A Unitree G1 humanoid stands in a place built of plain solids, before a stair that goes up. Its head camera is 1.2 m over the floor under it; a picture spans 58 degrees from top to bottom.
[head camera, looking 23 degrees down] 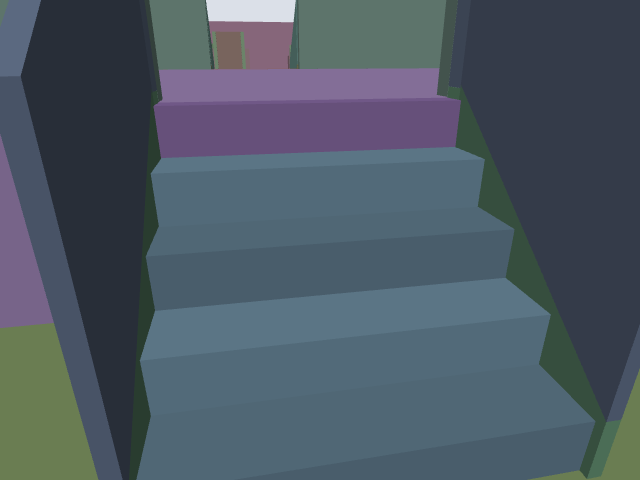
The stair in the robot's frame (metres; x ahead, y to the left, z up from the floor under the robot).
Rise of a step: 0.20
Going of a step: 0.26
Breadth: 1.30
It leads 11 degrees to the left of straight ahead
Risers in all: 5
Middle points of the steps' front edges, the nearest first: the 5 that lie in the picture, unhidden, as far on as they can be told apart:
0.85 -0.18 0.21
1.11 -0.13 0.41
1.37 -0.08 0.61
1.63 -0.03 0.82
1.89 0.01 1.02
